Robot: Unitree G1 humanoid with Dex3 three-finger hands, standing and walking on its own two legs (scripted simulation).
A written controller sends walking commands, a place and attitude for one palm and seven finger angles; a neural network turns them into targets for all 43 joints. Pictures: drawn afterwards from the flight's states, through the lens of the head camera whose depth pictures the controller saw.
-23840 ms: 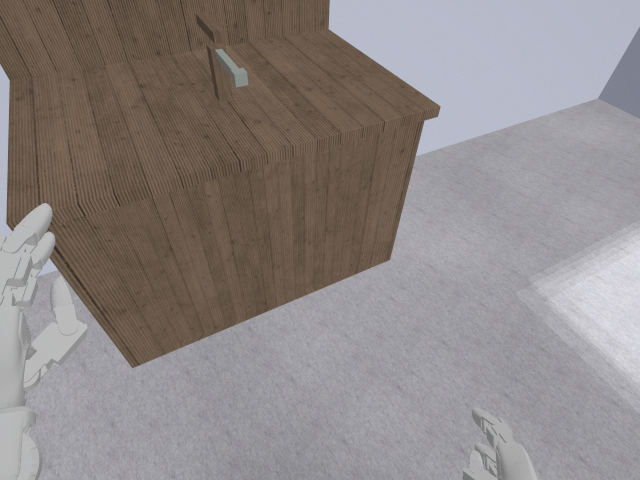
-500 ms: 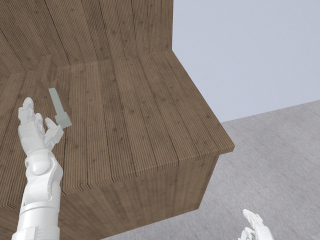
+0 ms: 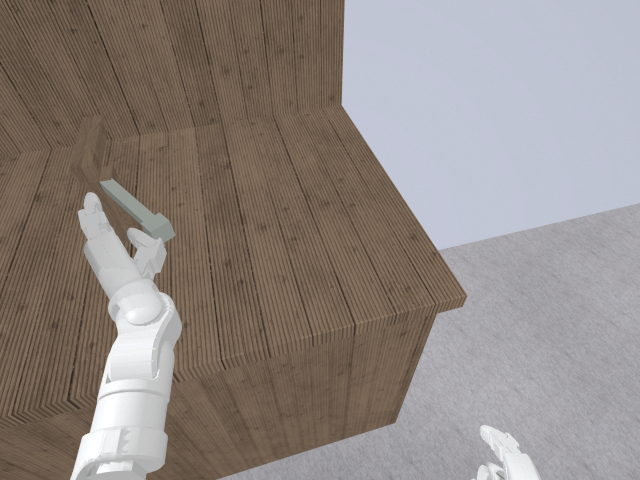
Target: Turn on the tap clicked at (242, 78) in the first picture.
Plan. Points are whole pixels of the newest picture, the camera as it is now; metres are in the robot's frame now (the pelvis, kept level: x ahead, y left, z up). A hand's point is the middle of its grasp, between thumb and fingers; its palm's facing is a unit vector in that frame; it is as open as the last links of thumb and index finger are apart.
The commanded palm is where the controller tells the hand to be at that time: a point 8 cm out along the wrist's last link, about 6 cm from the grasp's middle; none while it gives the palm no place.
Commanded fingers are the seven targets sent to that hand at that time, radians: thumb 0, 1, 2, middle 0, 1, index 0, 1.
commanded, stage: push the lever round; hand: left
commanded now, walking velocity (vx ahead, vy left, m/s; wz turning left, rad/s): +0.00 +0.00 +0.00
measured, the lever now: (158, 229) +0.39 +0.25 +0.12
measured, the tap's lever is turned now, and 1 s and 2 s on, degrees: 31 58 82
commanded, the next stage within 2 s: lift the hand up off the lever in 1.64 s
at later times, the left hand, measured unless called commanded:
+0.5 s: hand (187, 228) +0.40 +0.21 +0.12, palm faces +0.75 -0.66 -0.06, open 7.7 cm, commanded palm +0.35 +0.22 +0.11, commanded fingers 0.00 0.90 0.90 -0.15 -0.15 -0.15 -0.15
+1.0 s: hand (208, 212) +0.43 +0.19 +0.11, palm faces +0.80 -0.59 -0.09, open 7.6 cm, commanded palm +0.38 +0.20 +0.11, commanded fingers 0.00 0.90 0.90 -0.15 -0.15 -0.15 -0.15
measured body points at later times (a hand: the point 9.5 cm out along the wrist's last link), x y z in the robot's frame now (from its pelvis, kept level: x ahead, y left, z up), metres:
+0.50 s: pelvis +0.00 -0.01 +0.00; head +0.01 -0.02 +0.45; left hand +0.35 +0.24 +0.12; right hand +0.15 -0.25 -0.12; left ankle +0.03 +0.12 -0.73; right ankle +0.00 -0.10 -0.73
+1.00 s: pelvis +0.01 -0.01 +0.00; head +0.03 -0.02 +0.45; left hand +0.38 +0.22 +0.12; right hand +0.14 -0.25 -0.13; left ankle +0.03 +0.12 -0.73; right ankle +0.00 -0.10 -0.73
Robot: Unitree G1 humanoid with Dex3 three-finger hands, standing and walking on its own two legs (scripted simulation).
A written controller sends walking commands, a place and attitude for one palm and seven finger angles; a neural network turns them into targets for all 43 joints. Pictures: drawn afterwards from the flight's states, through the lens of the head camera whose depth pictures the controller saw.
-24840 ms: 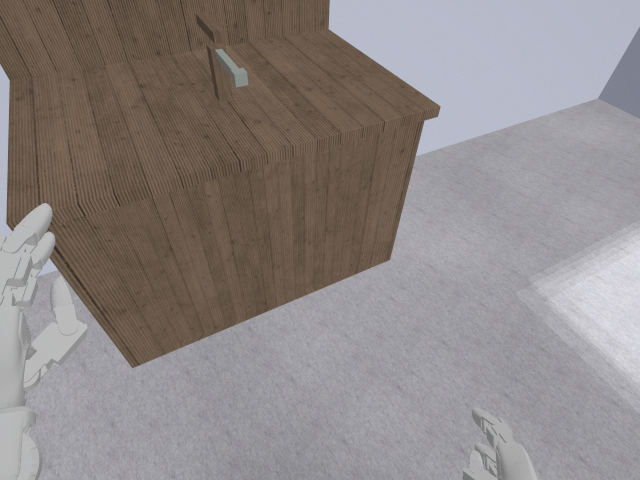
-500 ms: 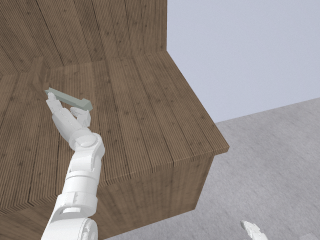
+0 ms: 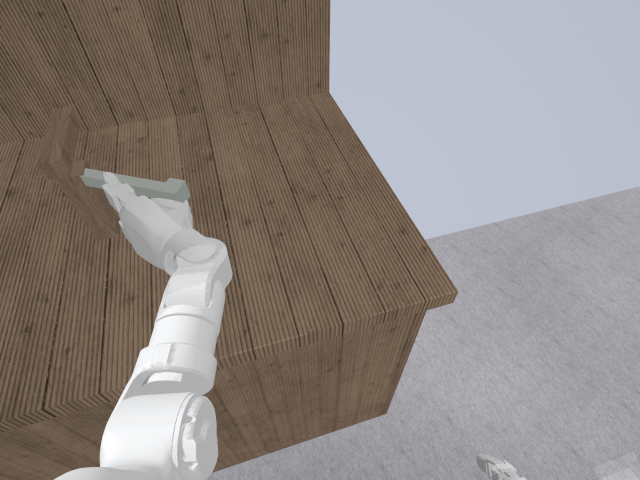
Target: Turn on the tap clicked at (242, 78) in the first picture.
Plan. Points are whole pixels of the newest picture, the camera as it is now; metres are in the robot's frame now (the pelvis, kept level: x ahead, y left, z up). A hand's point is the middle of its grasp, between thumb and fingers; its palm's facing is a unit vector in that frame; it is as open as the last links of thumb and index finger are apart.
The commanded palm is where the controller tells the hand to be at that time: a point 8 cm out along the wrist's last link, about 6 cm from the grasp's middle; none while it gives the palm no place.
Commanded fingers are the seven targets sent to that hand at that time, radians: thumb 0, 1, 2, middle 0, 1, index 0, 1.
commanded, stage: push the lever round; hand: left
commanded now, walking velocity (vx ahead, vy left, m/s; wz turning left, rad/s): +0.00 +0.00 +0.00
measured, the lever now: (175, 193) +0.45 +0.22 +0.12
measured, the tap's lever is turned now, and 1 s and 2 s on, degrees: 58 82 82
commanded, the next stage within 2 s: lift the hand up off the lever in 0.64 s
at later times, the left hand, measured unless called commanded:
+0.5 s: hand (201, 189) +0.46 +0.19 +0.12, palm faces +0.82 -0.56 -0.13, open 7.8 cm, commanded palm +0.41 +0.20 +0.12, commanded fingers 0.00 0.90 0.90 -0.15 -0.15 -0.15 -0.15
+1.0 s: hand (208, 178) +0.48 +0.18 +0.12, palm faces +0.81 -0.57 -0.11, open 7.7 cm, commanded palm +0.42 +0.19 +0.13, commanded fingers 0.00 0.90 0.90 -0.15 -0.15 -0.15 -0.15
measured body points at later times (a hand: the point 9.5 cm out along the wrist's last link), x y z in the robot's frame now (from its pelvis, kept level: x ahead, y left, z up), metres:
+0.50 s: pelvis +0.00 -0.01 -0.01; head +0.04 -0.01 +0.44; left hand +0.42 +0.21 +0.13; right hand +0.07 -0.26 -0.14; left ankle +0.02 +0.13 -0.72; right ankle -0.01 -0.09 -0.72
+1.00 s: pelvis +0.01 +0.00 -0.01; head +0.05 -0.01 +0.44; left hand +0.44 +0.21 +0.13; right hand +0.05 -0.25 -0.15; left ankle +0.02 +0.13 -0.72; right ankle -0.01 -0.09 -0.72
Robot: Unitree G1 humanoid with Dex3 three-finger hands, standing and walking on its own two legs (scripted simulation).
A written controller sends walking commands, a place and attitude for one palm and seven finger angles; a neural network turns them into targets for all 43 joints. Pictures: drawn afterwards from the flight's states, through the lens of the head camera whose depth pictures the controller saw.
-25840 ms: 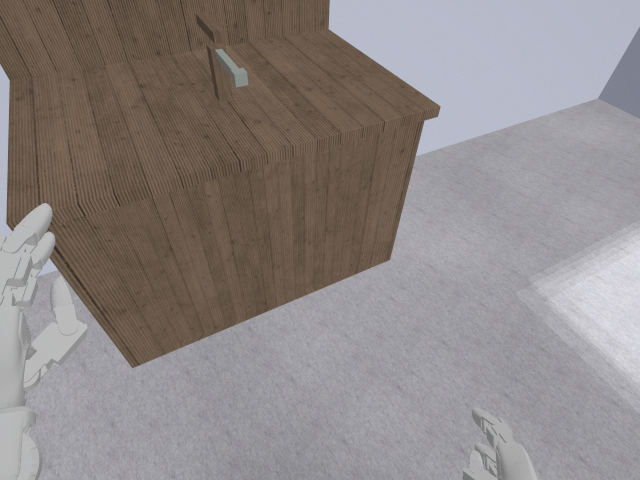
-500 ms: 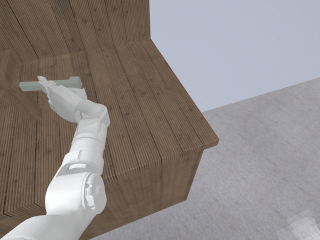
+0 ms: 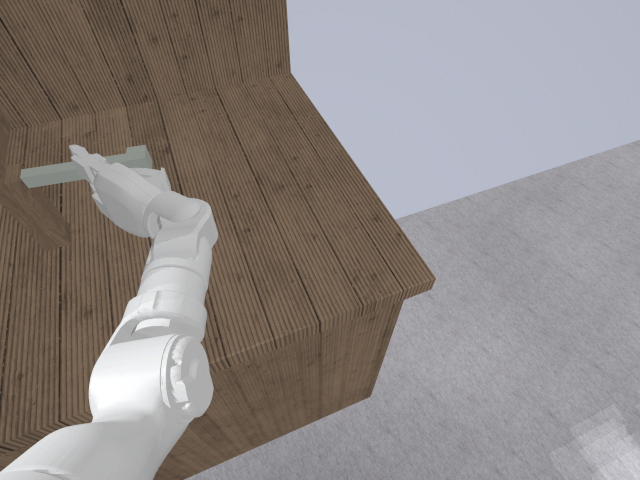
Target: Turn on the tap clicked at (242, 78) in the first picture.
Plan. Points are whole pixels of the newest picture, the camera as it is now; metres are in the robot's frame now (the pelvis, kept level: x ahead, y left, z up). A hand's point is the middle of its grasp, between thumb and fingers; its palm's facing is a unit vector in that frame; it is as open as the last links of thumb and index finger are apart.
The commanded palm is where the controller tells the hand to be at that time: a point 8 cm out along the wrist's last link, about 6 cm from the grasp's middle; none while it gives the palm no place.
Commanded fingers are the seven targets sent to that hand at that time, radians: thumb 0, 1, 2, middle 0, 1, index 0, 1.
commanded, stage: lift the hand up off the lever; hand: left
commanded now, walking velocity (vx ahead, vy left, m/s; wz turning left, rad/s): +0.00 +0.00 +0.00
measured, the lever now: (139, 160) +0.51 +0.23 +0.13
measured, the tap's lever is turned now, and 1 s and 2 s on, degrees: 82 82 82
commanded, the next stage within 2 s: none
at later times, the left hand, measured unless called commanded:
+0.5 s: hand (145, 175) +0.45 +0.20 +0.15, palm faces +0.83 -0.55 -0.10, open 7.8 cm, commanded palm +0.40 +0.21 +0.15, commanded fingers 0.00 0.90 0.90 -0.15 -0.15 -0.15 -0.15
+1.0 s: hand (143, 165) +0.45 +0.20 +0.17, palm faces +0.81 -0.57 -0.09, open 7.8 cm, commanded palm +0.39 +0.21 +0.17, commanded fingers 0.00 0.90 0.90 -0.15 -0.15 -0.15 -0.15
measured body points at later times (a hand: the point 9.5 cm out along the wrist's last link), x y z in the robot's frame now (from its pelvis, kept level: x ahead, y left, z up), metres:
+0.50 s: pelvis +0.00 +0.00 +0.01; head +0.02 -0.01 +0.46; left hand +0.40 +0.23 +0.16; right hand +0.11 -0.25 -0.12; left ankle +0.01 +0.14 -0.71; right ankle -0.02 -0.09 -0.71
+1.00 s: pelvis +0.00 +0.00 +0.01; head +0.01 -0.01 +0.46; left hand +0.40 +0.22 +0.18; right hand +0.10 -0.24 -0.12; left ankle +0.01 +0.14 -0.71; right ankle -0.02 -0.09 -0.71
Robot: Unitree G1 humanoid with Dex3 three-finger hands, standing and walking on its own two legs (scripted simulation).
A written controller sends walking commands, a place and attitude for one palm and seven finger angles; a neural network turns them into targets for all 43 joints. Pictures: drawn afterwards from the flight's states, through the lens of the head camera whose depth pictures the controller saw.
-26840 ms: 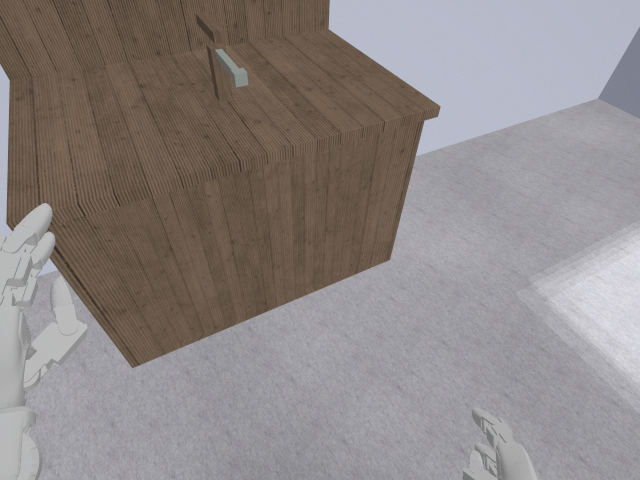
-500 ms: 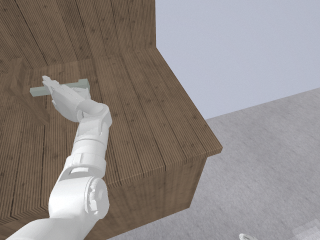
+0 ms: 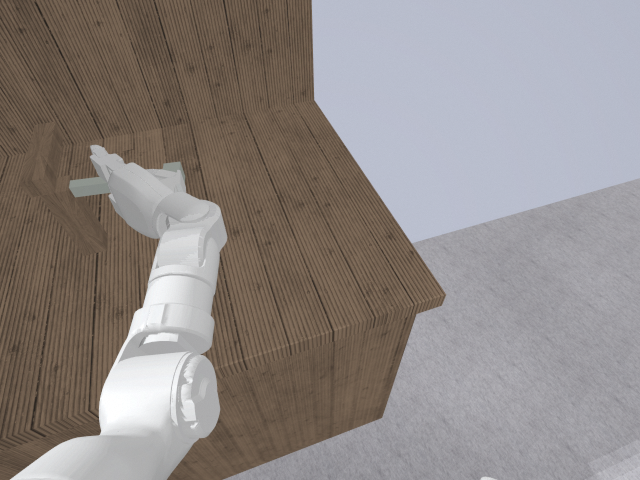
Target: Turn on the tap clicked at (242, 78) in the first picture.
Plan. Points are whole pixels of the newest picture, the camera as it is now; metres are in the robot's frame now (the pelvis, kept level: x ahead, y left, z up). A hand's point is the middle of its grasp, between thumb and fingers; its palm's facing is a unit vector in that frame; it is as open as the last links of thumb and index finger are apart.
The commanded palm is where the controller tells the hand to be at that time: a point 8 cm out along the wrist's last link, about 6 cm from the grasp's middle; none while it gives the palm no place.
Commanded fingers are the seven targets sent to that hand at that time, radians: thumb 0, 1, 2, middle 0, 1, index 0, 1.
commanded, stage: lift the hand up off the lever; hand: left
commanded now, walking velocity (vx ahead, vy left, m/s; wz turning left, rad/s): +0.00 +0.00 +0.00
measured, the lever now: (174, 175) +0.51 +0.23 +0.12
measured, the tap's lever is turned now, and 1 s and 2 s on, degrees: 82 82 82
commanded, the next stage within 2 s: draw the hand back beside the body in 1.14 s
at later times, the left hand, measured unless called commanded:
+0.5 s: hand (171, 172) +0.43 +0.19 +0.18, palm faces +0.80 -0.59 -0.06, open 7.8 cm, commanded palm +0.38 +0.20 +0.18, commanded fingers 0.00 0.90 0.90 -0.15 -0.15 -0.15 -0.15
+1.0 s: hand (164, 162) +0.43 +0.19 +0.20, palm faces +0.80 -0.60 -0.04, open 7.8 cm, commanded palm +0.38 +0.21 +0.20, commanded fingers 0.00 0.90 0.90 -0.15 -0.15 -0.15 -0.15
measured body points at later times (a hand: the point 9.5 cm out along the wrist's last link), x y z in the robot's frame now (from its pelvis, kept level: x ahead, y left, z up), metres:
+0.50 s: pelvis +0.00 +0.00 +0.00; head +0.00 -0.02 +0.45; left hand +0.39 +0.22 +0.19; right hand +0.13 -0.25 -0.12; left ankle +0.01 +0.14 -0.73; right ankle -0.02 -0.09 -0.73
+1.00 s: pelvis +0.00 -0.01 +0.01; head +0.00 -0.03 +0.46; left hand +0.39 +0.22 +0.20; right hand +0.14 -0.25 -0.12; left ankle +0.01 +0.14 -0.73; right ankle -0.02 -0.09 -0.73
